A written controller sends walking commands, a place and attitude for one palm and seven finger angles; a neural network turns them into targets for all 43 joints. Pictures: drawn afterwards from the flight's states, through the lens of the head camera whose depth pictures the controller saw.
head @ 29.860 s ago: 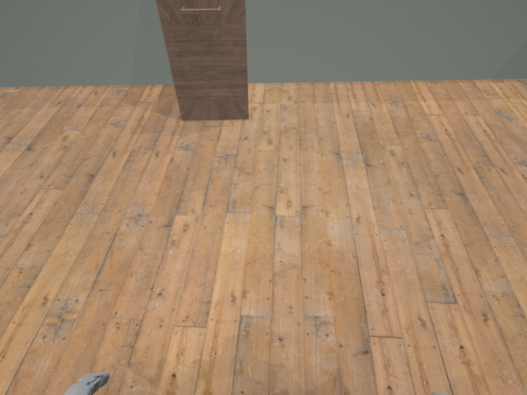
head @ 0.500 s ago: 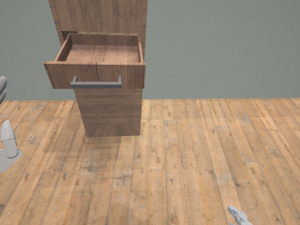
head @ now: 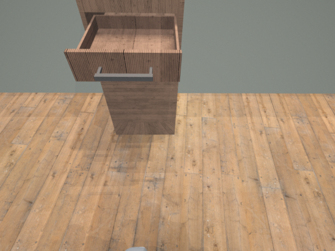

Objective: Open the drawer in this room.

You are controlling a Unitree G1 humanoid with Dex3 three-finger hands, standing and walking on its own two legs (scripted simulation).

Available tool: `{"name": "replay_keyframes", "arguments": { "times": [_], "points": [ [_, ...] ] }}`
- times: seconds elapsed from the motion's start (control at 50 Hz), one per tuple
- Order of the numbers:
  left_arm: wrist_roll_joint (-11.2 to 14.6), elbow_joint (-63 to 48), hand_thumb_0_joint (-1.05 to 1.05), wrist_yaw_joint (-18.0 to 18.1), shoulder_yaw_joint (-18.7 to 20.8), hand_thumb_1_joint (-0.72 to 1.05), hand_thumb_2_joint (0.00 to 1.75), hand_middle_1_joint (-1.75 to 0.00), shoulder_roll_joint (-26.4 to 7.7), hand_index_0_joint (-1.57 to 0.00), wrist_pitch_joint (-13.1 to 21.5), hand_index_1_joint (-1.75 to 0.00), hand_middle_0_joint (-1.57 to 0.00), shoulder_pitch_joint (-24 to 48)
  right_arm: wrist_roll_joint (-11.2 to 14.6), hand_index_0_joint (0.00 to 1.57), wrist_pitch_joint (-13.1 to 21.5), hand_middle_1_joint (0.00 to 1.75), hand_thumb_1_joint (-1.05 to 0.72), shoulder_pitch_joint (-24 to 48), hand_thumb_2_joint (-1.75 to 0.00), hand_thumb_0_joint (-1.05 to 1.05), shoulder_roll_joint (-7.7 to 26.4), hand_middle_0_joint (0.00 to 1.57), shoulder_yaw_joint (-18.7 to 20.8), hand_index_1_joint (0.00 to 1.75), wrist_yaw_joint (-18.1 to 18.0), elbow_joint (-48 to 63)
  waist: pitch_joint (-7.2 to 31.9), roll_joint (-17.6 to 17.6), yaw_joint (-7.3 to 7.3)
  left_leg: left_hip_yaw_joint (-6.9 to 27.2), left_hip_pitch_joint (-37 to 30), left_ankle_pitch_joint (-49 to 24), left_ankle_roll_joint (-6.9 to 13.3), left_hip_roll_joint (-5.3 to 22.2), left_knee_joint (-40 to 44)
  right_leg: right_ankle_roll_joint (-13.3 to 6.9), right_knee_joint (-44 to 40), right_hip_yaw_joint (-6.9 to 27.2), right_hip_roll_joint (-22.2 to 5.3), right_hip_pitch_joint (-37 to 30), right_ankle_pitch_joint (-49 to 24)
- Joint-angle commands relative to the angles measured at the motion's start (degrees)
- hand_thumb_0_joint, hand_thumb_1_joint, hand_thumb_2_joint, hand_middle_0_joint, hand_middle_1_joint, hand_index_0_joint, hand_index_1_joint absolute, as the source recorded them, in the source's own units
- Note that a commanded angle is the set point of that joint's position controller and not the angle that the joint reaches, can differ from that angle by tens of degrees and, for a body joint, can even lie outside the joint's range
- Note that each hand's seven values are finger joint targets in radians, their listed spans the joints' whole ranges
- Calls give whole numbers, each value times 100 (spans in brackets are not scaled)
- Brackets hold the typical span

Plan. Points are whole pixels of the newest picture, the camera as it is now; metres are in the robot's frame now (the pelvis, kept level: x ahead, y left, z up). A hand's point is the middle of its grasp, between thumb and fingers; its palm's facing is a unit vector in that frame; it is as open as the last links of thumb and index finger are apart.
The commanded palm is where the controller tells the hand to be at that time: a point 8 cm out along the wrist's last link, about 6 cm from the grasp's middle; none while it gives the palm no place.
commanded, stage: let the arm hang, fingers relaxed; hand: left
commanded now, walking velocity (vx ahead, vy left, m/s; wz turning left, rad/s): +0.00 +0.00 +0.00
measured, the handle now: (124, 73) +0.64 +0.18 +0.04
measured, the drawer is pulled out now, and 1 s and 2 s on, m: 0.30 0.30 0.30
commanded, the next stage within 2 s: look to check the result in 0.74 s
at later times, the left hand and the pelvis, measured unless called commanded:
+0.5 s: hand out of the picture +0.06 +0.22 -0.14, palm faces -0.04 -0.96 -0.29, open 7.4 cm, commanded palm none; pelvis +0.01 +0.01 +0.02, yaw -2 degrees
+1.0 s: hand out of the picture +0.09 +0.23 -0.13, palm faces -0.08 -0.94 -0.34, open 7.4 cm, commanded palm none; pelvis +0.02 -0.01 +0.02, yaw -2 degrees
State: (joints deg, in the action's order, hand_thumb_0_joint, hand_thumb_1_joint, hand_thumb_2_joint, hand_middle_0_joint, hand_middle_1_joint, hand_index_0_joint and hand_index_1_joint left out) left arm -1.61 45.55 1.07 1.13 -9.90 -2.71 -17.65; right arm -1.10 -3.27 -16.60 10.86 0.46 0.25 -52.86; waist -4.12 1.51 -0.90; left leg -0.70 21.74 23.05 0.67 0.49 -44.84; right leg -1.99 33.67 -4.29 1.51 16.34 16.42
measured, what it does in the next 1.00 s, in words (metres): stands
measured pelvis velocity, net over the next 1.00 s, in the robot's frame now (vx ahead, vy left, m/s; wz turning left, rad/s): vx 0.02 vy -0.01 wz -0.04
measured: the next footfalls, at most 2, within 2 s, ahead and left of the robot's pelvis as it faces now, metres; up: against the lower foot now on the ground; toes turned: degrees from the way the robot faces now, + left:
none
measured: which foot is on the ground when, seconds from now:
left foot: down 0.00-1.00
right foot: down 0.00-1.00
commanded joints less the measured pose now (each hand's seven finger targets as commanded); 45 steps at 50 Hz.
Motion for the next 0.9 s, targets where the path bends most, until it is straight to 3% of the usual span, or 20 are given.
{"name": "replay_keyframes", "arguments": {
  "times": [0.0,0.02,0.04,0.06,0.08,0.16,0.24,0.3,0.34,0.42,0.6,0.88],
  "points": [
    [126,102,0,24,229,90,90,-30,-685,-20,308,-30,-20,-67,-28,20,409,30,-90,-338,-90,0,613,20,167,30,-151,97,920,1110,49,1133,-1427,-2550,308,881,2310,-46,-356,764,-557,-64,-844],
    [150,255,0,19,191,90,90,-30,-647,-20,291,-30,-20,-136,-24,20,395,30,-90,-60,-90,0,782,20,198,30,-213,132,934,1169,187,1346,-1206,-2661,553,1250,2455,98,-378,470,-441,-309,-389],
    [117,391,0,32,151,90,90,-30,-623,-20,277,-30,-20,-48,-61,20,355,30,-90,74,-90,0,819,20,174,30,-224,106,751,612,191,1236,-670,-2123,609,1239,2497,104,-703,521,-409,-704,-176],
    [83,590,0,35,166,90,90,-30,-699,-20,259,-30,-20,70,-32,20,372,30,-90,101,-90,0,684,20,160,30,-214,-38,684,455,168,1076,-621,-1743,430,903,2623,63,-850,562,-421,-801,-388],
    [86,743,0,22,180,90,90,-30,-829,-20,258,-30,-20,181,-14,20,402,30,-90,44,-90,0,729,20,165,30,-222,-133,617,610,121,1011,-793,-1827,333,812,2723,27,-823,573,-486,-739,-599],
    [102,1205,0,17,138,90,90,-30,-979,-20,316,-30,-20,199,31,20,444,30,-90,-73,-90,0,816,20,164,30,-262,-431,682,211,80,748,-1281,-2474,269,751,2668,-9,-1046,600,-591,-842,-1055],
    [88,1489,0,35,101,90,90,-30,-1062,-20,337,-30,-20,337,42,20,422,30,-90,37,-90,0,876,20,173,30,-239,-608,401,-139,35,609,-1316,-1966,212,636,2735,-36,-1317,693,-715,-720,-1046],
    [79,1603,0,35,81,90,90,-30,-1116,-20,330,-30,-20,473,30,20,391,30,-90,178,-90,0,951,20,169,30,-215,-715,14,-127,21,649,-1151,-1325,186,623,2966,-29,-1484,751,-719,-559,-646],
    [67,1648,0,37,80,90,90,-30,-1163,-20,339,-30,-20,505,21,20,384,30,-90,282,-90,0,987,20,177,30,-192,-750,-8,-103,28,646,-1162,-1105,183,605,3030,-23,-1536,790,-721,-531,-537],
    [61,1647,0,39,116,90,90,-30,-1288,-20,398,-30,-20,631,31,20,415,30,-90,428,-90,0,1101,20,194,30,-176,-778,180,-294,40,565,-1360,-1428,186,598,2981,-20,-1607,859,-750,-611,-757],
    [67,1608,0,25,145,90,90,-30,-1473,-20,449,-30,-20,959,7,20,449,30,-90,700,-90,0,1273,20,189,30,-153,-840,244,-41,29,508,-1449,-1798,128,588,3001,-27,-1694,921,-808,-760,-1102],
    [90,1606,0,12,163,90,90,-30,-1768,-20,485,-30,-20,1223,13,20,446,30,-90,804,-90,0,1598,20,193,30,-147,-888,532,-139,-1,472,-1678,-1933,92,642,3023,-62,-1837,999,-830,-982,-1306]
  ]
}}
